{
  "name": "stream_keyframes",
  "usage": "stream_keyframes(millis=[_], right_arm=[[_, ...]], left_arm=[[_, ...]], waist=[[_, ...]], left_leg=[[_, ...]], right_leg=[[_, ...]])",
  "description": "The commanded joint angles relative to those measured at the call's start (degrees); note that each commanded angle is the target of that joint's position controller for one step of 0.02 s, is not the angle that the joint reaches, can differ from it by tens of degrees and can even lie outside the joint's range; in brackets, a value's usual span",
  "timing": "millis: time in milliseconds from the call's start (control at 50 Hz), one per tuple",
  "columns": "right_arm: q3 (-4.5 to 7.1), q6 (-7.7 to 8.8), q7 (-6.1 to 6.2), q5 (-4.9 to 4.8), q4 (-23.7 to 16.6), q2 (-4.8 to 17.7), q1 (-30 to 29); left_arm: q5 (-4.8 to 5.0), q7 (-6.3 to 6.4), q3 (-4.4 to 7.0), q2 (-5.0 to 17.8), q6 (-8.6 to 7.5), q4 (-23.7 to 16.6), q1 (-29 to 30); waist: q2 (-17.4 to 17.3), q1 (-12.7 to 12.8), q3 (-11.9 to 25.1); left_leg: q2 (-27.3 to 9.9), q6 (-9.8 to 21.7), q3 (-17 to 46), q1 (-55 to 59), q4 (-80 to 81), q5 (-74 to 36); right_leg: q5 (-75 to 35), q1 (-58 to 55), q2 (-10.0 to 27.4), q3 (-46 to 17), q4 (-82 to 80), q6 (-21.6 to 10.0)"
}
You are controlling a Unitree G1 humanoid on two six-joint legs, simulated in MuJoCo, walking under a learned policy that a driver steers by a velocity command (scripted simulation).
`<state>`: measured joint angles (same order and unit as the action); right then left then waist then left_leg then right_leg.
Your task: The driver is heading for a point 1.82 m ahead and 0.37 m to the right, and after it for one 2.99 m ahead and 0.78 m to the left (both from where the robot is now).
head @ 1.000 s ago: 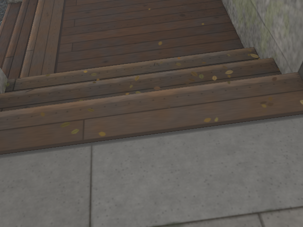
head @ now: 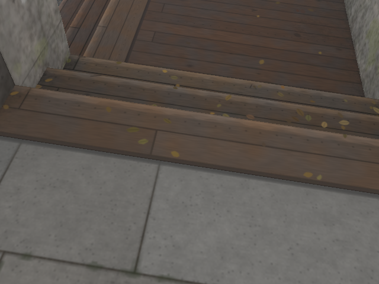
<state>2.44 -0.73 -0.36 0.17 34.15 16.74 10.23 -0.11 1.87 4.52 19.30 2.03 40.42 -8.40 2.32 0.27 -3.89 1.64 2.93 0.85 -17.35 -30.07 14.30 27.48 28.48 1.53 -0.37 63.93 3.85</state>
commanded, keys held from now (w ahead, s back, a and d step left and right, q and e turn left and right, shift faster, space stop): e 0.02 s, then w+e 0.68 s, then w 0.08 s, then w+q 0.22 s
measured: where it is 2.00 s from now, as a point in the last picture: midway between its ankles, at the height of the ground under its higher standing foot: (245, 175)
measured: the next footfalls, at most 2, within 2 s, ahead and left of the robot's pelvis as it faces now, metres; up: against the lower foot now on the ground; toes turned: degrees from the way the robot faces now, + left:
right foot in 0.50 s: +0.16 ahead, -0.19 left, +0.00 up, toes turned -14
left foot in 1.02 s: +0.57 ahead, -0.13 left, -0.02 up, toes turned -19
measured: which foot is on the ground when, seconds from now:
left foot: down 0.00-0.50, up 0.52-1.00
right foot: up 0.00-0.48, down 0.50-1.00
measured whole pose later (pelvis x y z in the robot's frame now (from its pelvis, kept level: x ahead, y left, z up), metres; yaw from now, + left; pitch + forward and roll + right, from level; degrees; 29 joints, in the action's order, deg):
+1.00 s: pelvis +0.36 -0.15 -0.03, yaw -19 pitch +3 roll +0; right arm 1.5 6.6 -4.0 -0.7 38.3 16.0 1.1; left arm 0.5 1.2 3.3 18.4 -2.6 45.2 -24.3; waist -2.0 4.2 -1.1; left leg 1.6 4.9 -1.3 -29.1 -24.8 -3.5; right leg 28.8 -7.4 -4.0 -4.4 20.0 -4.0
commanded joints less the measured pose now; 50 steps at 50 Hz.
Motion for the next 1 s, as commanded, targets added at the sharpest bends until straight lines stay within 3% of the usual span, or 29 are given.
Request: stream_keyframes(millis=[20,40,60,100,140,200,280,400,460,480,500,520,540,560,580,600,620,700,780,820,900,940,960,980,1000], right_arm=[[0.99,1.31,0.99,0.47,-3.68,5.53,-3.62],[0.42,1.47,1.15,0.63,-2.82,3.81,-2.73],[0.46,1.52,1.2,0.49,-1.67,3.85,-0.79],[1.91,1.59,1.31,0.36,-0.08,8.5,2.32],[2.35,2.12,1.38,0.68,0.95,9.45,3.29],[2.72,3.48,1.31,0.08,2.63,9.23,4.58],[3.28,4.75,0.86,-0.4,3.96,9.36,4.14],[4.32,4.82,-0.37,-1.35,5.37,11.2,3.81],[4.33,4.3,-0.63,-2.09,5.82,11.16,2.1],[3.83,4.42,-0.55,-1.71,5.87,9.98,2.16],[2.6,4.73,-0.45,-0.43,5.01,6.74,1.66],[1.15,5.9,-0.44,1.18,-0.04,2.68,0.3],[1.86,7.37,-0.82,-0.83,0.36,7.05,-1.38],[2.47,8.22,-1.46,-2.51,0.01,9.69,-2.34],[2.41,8.48,-1.42,-1.9,0.9,9.7,-1.66],[2.44,8.59,-1.22,-0.28,1.26,9.37,-1.97],[2.65,8.42,-1.2,0.43,1.37,9.17,-1.87],[1.99,7.21,-1.07,0.81,1.52,6.46,-4.3],[0.69,7.7,-1.78,0.14,0.59,3.77,-11.68],[0.18,8.06,-2.54,-0.35,0.01,2.75,-15.09],[0.37,8.29,-3.58,-1.11,-0.95,4.05,-17.37],[0.54,8.3,-3.87,-1.04,-0.81,4.59,-16.18],[0.98,8.2,-3.76,-0.89,-0.2,5.42,-13.76],[1.81,8.0,-3.44,-0.98,1.03,6.94,-9.03],[2.72,7.72,-2.98,-1.09,2.99,8.49,-1.21]], left_arm=[[0.36,0.08,1.07,4.12,-0.41,-1.72,-2.59],[0.56,-0.28,0.59,3.07,-0.45,-0.94,-3.78],[0.79,-0.73,0.12,2.25,-0.6,-0.76,-3.25],[1.46,-1.17,0.08,3.52,-1.09,-2.55,1.17],[1.83,-1.34,0.21,4.51,-1.81,-3.3,2.74],[1.64,-1.57,0.02,3.58,-3.05,-3.12,2.23],[1.6,-2.38,-0.34,2.19,-3.94,-3.38,1.63],[1.88,-3.93,-0.98,1.84,-4.11,-5.38,2.44],[1.65,-4.03,-0.48,2.69,-3.94,-4.45,-2.72],[1.84,-3.66,0.74,4.8,-3.8,-3.17,-8.18],[2.39,-3.01,2.92,9.76,-3.65,-1.19,-17.75],[2.09,-2.72,4.26,18.09,-4.26,-2.36,-20.69],[1.79,-3.27,2.68,13.08,-5.44,-3.67,-19.43],[1.31,-3.44,1.6,9.52,-6.1,-4.32,-16.69],[1.15,-3.52,1.04,7.53,-6.33,-5.02,-14.24],[1.15,-3.43,0.64,6.5,-6.09,-5.63,-11.94],[0.73,-3.17,0.22,5.9,-6.02,-6.31,-10.41],[0.98,-1.6,0.64,7.4,-6.19,-5.41,-11.15],[1.38,-0.49,0.47,6.67,-6.18,-2.61,-13.75],[1.43,-0.47,0.54,6.85,-6.27,-1.07,-15.56],[1.2,-0.58,0.74,6.76,-6.03,1.8,-17.23],[1.02,-0.46,0.92,7.17,-5.55,2.61,-17.23],[0.84,-0.4,1.1,7.84,-5.29,2.67,-16.83],[0.34,-0.38,1.21,8.53,-4.87,2.6,-16.4],[0.02,-0.38,1.01,8.71,-4.39,2.19,-14.74]], waist=[[-8.71,1.36,10.44],[-8.6,1.17,11.69],[-9.37,-0.19,10.88],[-11.93,-3.35,6.2],[-10.87,-4.09,2.89],[-8.58,-4.43,1.15],[-7.28,-4.1,0.99],[-7.23,-3.85,1.04],[-5.45,-0.1,2.28],[-4.5,2.62,4.71],[2.67,6.71,9.2],[18.05,5.35,11.03],[10.47,6.56,12.18],[8.19,5.24,7.8],[3.84,3.64,5.86],[1.11,2.47,4.49],[1.41,1.19,4.06],[0.78,0.52,3.07],[2.3,3.12,1.36],[2.41,4.9,0.04],[2.6,5.3,-1.79],[2.33,4.34,-0.92],[2.6,3.1,1.28],[3.04,0.78,5.21],[2.44,-3.66,10.31]], left_leg=[[-13.42,9.93,11.09,9.24,9.9,-29.02],[-12.35,9.47,9.52,10.05,11.31,-20.82],[-11.74,9.15,9.57,10.72,13.7,-8.14],[-14.06,9.87,14.69,11.53,18.75,10.5],[-16.72,10.3,17.63,13.28,21.23,15.25],[-18.72,10.49,17.05,16.52,23.0,14.81],[-18.71,10.07,12.03,17.01,24.23,10.91],[-18.2,8.76,3.71,13.44,22.18,5.9],[-16.59,6.07,-1.7,8.28,14.26,2.99],[-14.52,4.21,-5.01,4.21,5.67,-4.34],[-9.92,0.44,-10.24,-3.33,-12.79,-6.84],[0.92,-4.6,-8.17,-26.24,-34.79,16.53],[-0.67,-3.57,2.72,-33.39,-42.07,17.57],[-3.55,-1.85,3.47,-35.46,-41.75,12.31],[-5.68,-1.31,3.22,-33.06,-38.98,7.62],[-6.85,-1.62,3.28,-30.73,-34.67,4.1],[-7.42,-2.07,3.51,-27.29,-31.47,1.17],[-4.99,-5.43,1.55,-23.97,-21.25,-7.46],[-3.07,-5.84,0.47,-18.05,-4.49,-23.12],[-2.71,-4.84,-0.15,-15.37,0.19,-28.09],[-3.52,-0.93,0.69,-18.87,4.79,-25.28],[-2.57,1.1,-0.41,-18.15,5.25,-19.79],[-0.86,2.14,-1.73,-15.09,4.53,-16.29],[1.22,3.51,-3.23,-9.56,3.41,-13.08],[2.3,5.24,-4.41,0.6,4.52,-15.14]], right_leg=[[-6.47,0.66,1.18,-2.47,1.73,1.38],[-8.52,-1.08,1.78,-1.96,-2.88,1.55],[-9.73,-1.33,1.99,-0.95,-7.63,1.46],[-9.23,2.2,1.61,-0.24,-11.6,0.33],[-8.55,5.6,2.19,-1.6,-14.8,-1.13],[-9.0,8.99,3.08,-3.12,-16.99,-2.8],[-10.63,8.47,4.04,-2.28,-19.91,-3.81],[-11.61,0.89,3.79,1.98,-25.99,-5.34],[-14.06,-10.21,0.63,6.16,-31.35,-7.65],[-12.87,-18.85,-1.62,6.62,-32.23,-9.14],[-10.32,-30.79,2.68,-2.64,-35.96,-12.43],[0.85,-41.98,16.75,-36.93,-46.67,-23.13],[7.55,-43.0,19.19,-44.05,-52.59,-25.28],[3.8,-39.92,18.19,-37.94,-52.3,-23.6],[-2.54,-35.93,15.65,-31.66,-51.03,-21.71],[-9.07,-32.35,13.51,-27.26,-50.96,-20.45],[-14.7,-29.24,11.68,-24.0,-51.67,-19.67],[-30.65,-24.51,8.26,-16.58,-52.63,-19.01],[-29.95,-20.64,4.64,-10.53,-52.63,-15.05],[-26.2,-20.48,5.65,-10.41,-53.67,-14.49],[-29.78,-29.57,9.44,-9.93,-50.84,-13.84],[-40.35,-34.11,10.61,-8.88,-47.59,-13.08],[-51.34,-36.05,10.39,-8.01,-43.92,-12.55],[-62.92,-37.64,9.65,-6.98,-37.31,-12.02],[-69.74,-35.82,7.9,-4.42,-27.12,-10.63]])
